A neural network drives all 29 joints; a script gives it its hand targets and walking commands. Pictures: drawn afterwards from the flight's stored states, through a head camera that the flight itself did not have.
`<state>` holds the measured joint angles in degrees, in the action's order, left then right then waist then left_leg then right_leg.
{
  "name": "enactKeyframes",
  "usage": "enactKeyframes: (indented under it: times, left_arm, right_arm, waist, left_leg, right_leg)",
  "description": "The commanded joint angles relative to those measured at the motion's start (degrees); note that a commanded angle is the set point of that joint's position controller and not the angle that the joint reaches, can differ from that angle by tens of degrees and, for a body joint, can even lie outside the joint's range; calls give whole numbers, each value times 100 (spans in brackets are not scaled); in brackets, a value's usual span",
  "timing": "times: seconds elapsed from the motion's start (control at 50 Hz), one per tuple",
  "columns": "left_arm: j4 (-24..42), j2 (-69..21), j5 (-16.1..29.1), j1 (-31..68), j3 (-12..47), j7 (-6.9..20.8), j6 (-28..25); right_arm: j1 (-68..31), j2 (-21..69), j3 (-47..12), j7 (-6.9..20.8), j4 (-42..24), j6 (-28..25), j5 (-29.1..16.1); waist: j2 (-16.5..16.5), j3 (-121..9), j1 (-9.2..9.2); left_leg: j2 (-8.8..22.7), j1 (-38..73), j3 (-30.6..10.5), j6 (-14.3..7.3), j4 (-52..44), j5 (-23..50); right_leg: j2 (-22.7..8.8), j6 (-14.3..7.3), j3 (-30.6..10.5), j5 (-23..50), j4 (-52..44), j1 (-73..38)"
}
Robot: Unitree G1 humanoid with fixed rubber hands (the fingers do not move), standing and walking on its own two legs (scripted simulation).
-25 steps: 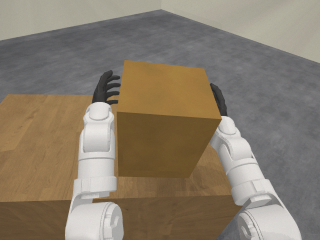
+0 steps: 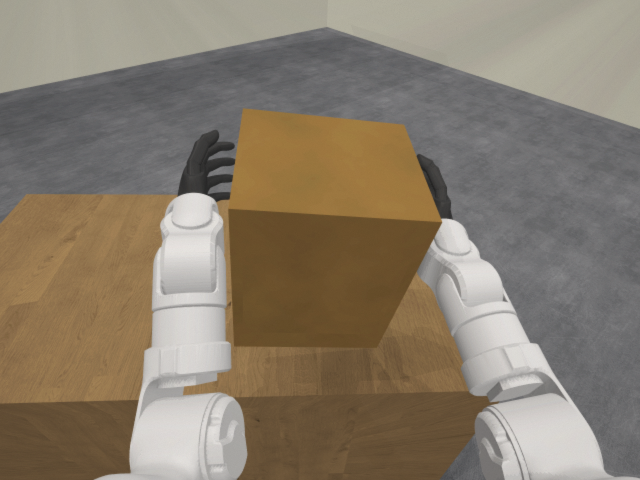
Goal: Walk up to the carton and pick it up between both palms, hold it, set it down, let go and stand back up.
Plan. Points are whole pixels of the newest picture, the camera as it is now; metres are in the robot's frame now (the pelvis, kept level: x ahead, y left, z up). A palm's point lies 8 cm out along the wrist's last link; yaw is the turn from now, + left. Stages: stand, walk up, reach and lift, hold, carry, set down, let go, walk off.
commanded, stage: hold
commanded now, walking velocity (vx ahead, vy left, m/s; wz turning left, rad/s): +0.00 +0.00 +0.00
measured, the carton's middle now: (316, 239) +0.36 +0.00 +0.15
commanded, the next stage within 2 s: none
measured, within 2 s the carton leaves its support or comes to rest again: neither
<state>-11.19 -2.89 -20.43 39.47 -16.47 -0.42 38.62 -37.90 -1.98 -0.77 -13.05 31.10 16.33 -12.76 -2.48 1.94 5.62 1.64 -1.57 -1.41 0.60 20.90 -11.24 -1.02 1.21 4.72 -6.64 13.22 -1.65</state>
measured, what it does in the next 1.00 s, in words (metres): stands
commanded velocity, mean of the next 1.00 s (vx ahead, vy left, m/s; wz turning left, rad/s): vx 0.00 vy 0.00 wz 0.00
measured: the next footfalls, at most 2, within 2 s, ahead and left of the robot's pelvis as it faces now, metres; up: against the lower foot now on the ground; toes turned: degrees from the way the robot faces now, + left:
none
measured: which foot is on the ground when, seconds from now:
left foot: down 0.00-1.00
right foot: down 0.00-1.00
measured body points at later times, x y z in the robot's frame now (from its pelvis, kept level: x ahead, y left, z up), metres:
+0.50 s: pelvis +0.00 +0.00 +0.00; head -0.06 +0.02 +0.45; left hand +0.38 +0.15 +0.23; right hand +0.37 -0.14 +0.20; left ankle +0.01 +0.12 -0.75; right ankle +0.02 -0.13 -0.75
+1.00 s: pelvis +0.00 +0.00 +0.00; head -0.05 +0.02 +0.45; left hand +0.38 +0.15 +0.22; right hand +0.37 -0.14 +0.19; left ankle +0.01 +0.12 -0.75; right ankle +0.02 -0.13 -0.75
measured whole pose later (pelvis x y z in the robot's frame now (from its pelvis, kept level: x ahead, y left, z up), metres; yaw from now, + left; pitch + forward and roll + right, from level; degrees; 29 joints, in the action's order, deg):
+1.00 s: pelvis +0.00 +0.00 +0.00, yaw +0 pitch -9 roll -1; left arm -9.2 -2.5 -21.1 40.2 -17.7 1.3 42.0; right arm -39.4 -1.7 -0.9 -14.0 29.7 19.7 -14.0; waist -2.3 1.8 5.1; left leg 1.6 -0.3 -1.6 0.7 20.8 -11.3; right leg -1.0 1.1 4.9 -7.1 13.8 -2.6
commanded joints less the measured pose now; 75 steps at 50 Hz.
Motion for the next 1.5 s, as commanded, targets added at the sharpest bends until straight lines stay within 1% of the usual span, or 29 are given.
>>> enactKeyframes:
  times: [0.0, 0.02, 0.04, 0.1, 0.18, 0.22, 0.28, 0.3, 0.34, 0.42, 0.46, 0.5, 0.56, 0.62, 0.64, 0.68, 0.74, 0.82, 0.9, 0.94, 1.0, 1.08, 1.14, 1.22, 1.28, 1.34, 1.36, 1.42, 1.48]
  left_arm:
    - [443, -3712, 903, 2864, 2930, 831, -98]
    - [333, -3644, 862, 2807, 2876, 841, -44]
    - [391, -3663, 875, 2844, 2865, 853, -14]
    - [426, -3619, 879, 2897, 2855, 878, 68]
    - [226, -3545, 786, 3080, 2648, 939, 126]
    - [191, -3552, 797, 3195, 2607, 964, 136]
    - [25, -3556, 812, 3174, 2573, 983, 137]
    - [74, -3561, 830, 3181, 2590, 985, 123]
    - [3, -3543, 807, 3184, 2521, 1008, 128]
    - [49, -3574, 839, 3236, 2568, 1017, 116]
    - [-4, -3549, 810, 3243, 2509, 1023, 114]
    - [105, -3582, 826, 3281, 2545, 1004, 96]
    - [93, -3555, 793, 3144, 2560, 1007, 121]
    - [222, -3571, 831, 3205, 2599, 1008, 97]
    - [211, -3565, 810, 3203, 2598, 998, 99]
    - [173, -3550, 796, 3180, 2586, 994, 109]
    - [313, -3579, 852, 3187, 2691, 985, 97]
    - [252, -3566, 825, 3138, 2677, 1003, 127]
    - [319, -3549, 819, 3015, 2675, 1023, 157]
    - [384, -3522, 839, 3138, 2678, 1026, 137]
    - [489, -3553, 872, 3075, 2771, 1005, 140]
    - [386, -3509, 794, 3003, 2674, 1028, 177]
    - [496, -3530, 863, 3010, 2765, 1034, 172]
    - [367, -3487, 815, 3077, 2649, 1033, 158]
    - [398, -3499, 841, 3144, 2701, 1033, 146]
    - [259, -3493, 803, 3110, 2633, 1048, 172]
    - [322, -3512, 841, 3167, 2682, 1044, 157]
    - [256, -3517, 825, 3173, 2631, 1036, 150]
    - [236, -3564, 827, 3089, 2651, 1033, 149]
  right_arm:
    - [-4925, 3443, -2162, 438, -2231, -382, -491]
    - [-4877, 3400, -2128, 416, -2153, -329, -482]
    - [-4945, 3424, -2145, 408, -2232, -311, -501]
    - [-4941, 3405, -2080, 400, -2206, -230, -503]
    - [-4960, 3413, -1816, 433, -1905, -131, -349]
    - [-5058, 3470, -1736, 455, -1882, -126, -303]
    - [-5239, 3481, -1755, 439, -1989, -135, -323]
    - [-5162, 3497, -1767, 424, -1928, -108, -349]
    - [-5167, 3499, -1767, 406, -1868, -72, -352]
    - [-5187, 3483, -1759, 408, -1892, -83, -389]
    - [-5194, 3463, -1764, 403, -1842, -67, -389]
    - [-5219, 3504, -1811, 420, -1903, -83, -421]
    - [-5104, 3471, -1857, 405, -1887, -70, -462]
    - [-5127, 3483, -1888, 402, -1994, -85, -490]
    - [-5089, 3469, -1865, 410, -1934, -82, -473]
    - [-5153, 3492, -1902, 411, -2003, -98, -466]
    - [-5075, 3506, -1933, 394, -2059, -99, -495]
    - [-5029, 3468, -1897, 384, -2022, -70, -482]
    - [-5011, 3468, -1976, 357, -2148, -69, -514]
    - [-4996, 3473, -1965, 355, -2095, -55, -513]
    - [-4951, 3470, -2012, 350, -2198, -56, -545]
    - [-4939, 3438, -2002, 360, -2143, -52, -510]
    - [-4972, 3445, -2047, 347, -2300, -80, -549]
    - [-5039, 3491, -2018, 361, -2231, -74, -491]
    - [-4969, 3491, -1978, 357, -2134, -64, -486]
    - [-5036, 3478, -1931, 369, -2109, -79, -449]
    - [-5035, 3475, -1911, 371, -2111, -83, -456]
    - [-5098, 3494, -1912, 372, -2081, -78, -452]
    - [-5039, 3478, -1917, 362, -2076, -87, -463]
  waist:
    - [470, -2294, 7]
    - [455, -2130, 22]
    - [415, -2141, -13]
    - [439, -2054, 3]
    - [402, -1759, -7]
    - [387, -1836, -16]
    - [384, -1974, -25]
    - [396, -1970, 14]
    - [317, -1926, 4]
    - [403, -2006, 28]
    - [382, -1951, 7]
    - [408, -2018, -21]
    - [422, -1964, -10]
    - [434, -2052, -28]
    - [455, -1964, -11]
    - [408, -1959, -46]
    - [452, -2052, 10]
    - [459, -1955, 15]
    - [407, -1970, -8]
    - [420, -2001, 14]
    - [449, -2050, 40]
    - [401, -1893, -21]
    - [422, -2069, 15]
    - [338, -1945, -52]
    - [424, -1927, 4]
    - [420, -1890, -38]
    - [460, -1956, -6]
    - [394, -1955, -20]
    - [426, -1955, 5]
  left_leg:
    - [-409, 512, 151, 193, -63, 1971]
    - [-423, 472, 167, 181, -85, 1860]
    - [-417, 422, 172, 154, -124, 1749]
    - [-412, 355, 196, 143, -172, 1602]
    - [-414, 114, 258, 74, -367, 990]
    - [-412, 44, 282, 52, -402, 874]
    - [-428, 88, 281, 55, -319, 1043]
    - [-432, 110, 270, 75, -303, 1109]
    - [-436, 85, 271, 54, -337, 1016]
    - [-435, 123, 251, 98, -288, 1169]
    - [-436, 124, 253, 101, -297, 1142]
    - [-435, 130, 250, 105, -290, 1213]
    - [-431, 219, 241, 133, -242, 1411]
    - [-436, 214, 238, 127, -241, 1380]
    - [-428, 230, 233, 140, -250, 1411]
    - [-436, 212, 241, 107, -258, 1360]
    - [-429, 295, 229, 143, -206, 1530]
    - [-431, 252, 240, 132, -254, 1371]
    - [-436, 292, 239, 134, -212, 1572]
    - [-443, 276, 247, 141, -228, 1487]
    - [-431, 352, 227, 172, -183, 1677]
    - [-423, 287, 239, 139, -243, 1519]
    - [-433, 344, 232, 166, -175, 1675]
    - [-442, 220, 266, 89, -278, 1338]
    - [-445, 244, 260, 122, -261, 1393]
    - [-434, 188, 274, 96, -297, 1247]
    - [-429, 220, 267, 119, -283, 1279]
    - [-432, 211, 268, 98, -283, 1253]
    - [-433, 235, 250, 122, -249, 1397]
  right_leg:
    - [548, 81, 33, 1226, 101, -725]
    - [526, 91, 25, 1152, 68, -699]
    - [528, 100, 21, 1045, 63, -701]
    - [515, 87, 17, 908, 62, -677]
    - [473, 81, 8, 377, -3, -573]
    - [467, 80, 13, 316, 9, -624]
    - [474, 89, 15, 536, 33, -697]
    - [481, 94, 14, 617, 46, -717]
    - [481, 115, 13, 557, 20, -715]
    - [492, 100, 22, 617, 57, -718]
    - [497, 100, 31, 543, 43, -686]
    - [510, 86, 35, 552, 60, -706]
    - [517, 89, 37, 706, 64, -726]
    - [515, 87, 36, 645, 68, -730]
    - [519, 75, 46, 640, 65, -688]
    - [516, 82, 35, 617, 48, -709]
    - [516, 86, 26, 806, 89, -741]
    - [501, 82, 25, 653, 61, -707]
    - [517, 92, 35, 857, 78, -799]
    - [505, 105, 33, 778, 81, -767]
    - [524, 96, 40, 919, 104, -800]
    - [521, 90, 55, 770, 72, -766]
    - [525, 102, 49, 958, 104, -847]
    - [493, 109, 34, 701, 66, -776]
    - [490, 106, 37, 745, 76, -766]
    - [485, 89, 39, 604, 55, -742]
    - [492, 84, 40, 614, 75, -743]
    - [492, 93, 43, 575, 53, -745]
    - [495, 85, 35, 751, 63, -793]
